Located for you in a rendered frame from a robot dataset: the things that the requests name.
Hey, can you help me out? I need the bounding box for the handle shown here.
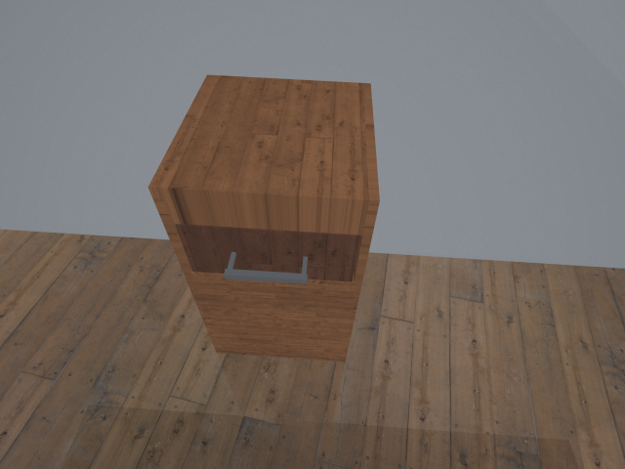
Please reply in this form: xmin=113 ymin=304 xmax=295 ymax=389
xmin=224 ymin=252 xmax=308 ymax=284

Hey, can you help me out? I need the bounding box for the cabinet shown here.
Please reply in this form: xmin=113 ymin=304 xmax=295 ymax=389
xmin=148 ymin=75 xmax=380 ymax=362

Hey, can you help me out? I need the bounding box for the drawer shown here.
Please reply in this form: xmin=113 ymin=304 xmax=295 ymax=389
xmin=175 ymin=224 xmax=360 ymax=282

